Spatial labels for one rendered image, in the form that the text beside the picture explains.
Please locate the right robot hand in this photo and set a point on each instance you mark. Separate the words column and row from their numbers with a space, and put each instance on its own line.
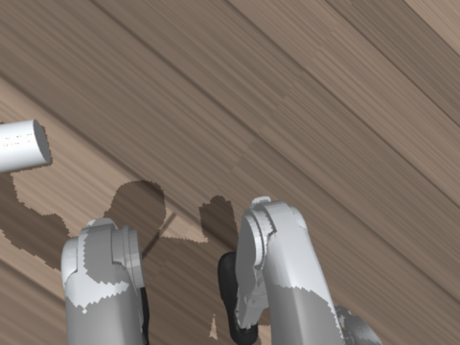
column 358, row 332

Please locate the right robot foot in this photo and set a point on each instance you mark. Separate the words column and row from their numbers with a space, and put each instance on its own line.
column 228, row 287

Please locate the can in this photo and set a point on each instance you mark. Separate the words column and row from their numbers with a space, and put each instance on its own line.
column 22, row 144

